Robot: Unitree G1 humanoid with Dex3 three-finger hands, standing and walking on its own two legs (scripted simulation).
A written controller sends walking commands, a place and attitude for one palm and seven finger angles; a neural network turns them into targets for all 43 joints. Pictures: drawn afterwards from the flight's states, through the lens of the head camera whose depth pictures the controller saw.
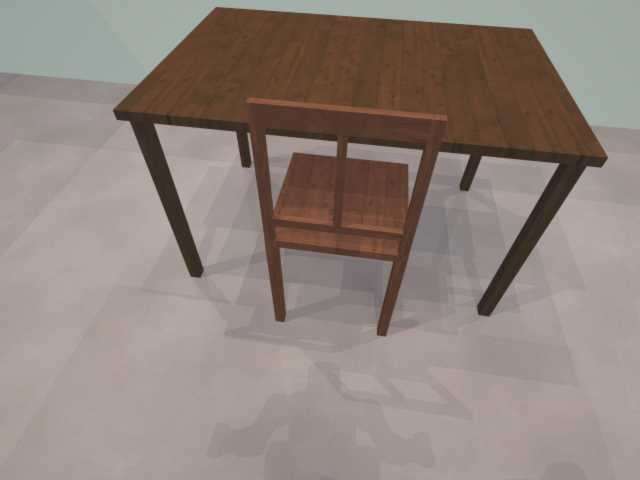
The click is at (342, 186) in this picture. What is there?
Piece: chair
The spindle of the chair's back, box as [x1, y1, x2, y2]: [333, 135, 347, 226]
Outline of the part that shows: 338,135 333,214 333,225 340,226 347,144 347,136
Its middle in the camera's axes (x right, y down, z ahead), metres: +0.04 -0.13 +0.90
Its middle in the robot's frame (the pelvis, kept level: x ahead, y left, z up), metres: +0.76 +0.00 -0.11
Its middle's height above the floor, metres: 0.67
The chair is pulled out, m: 0.00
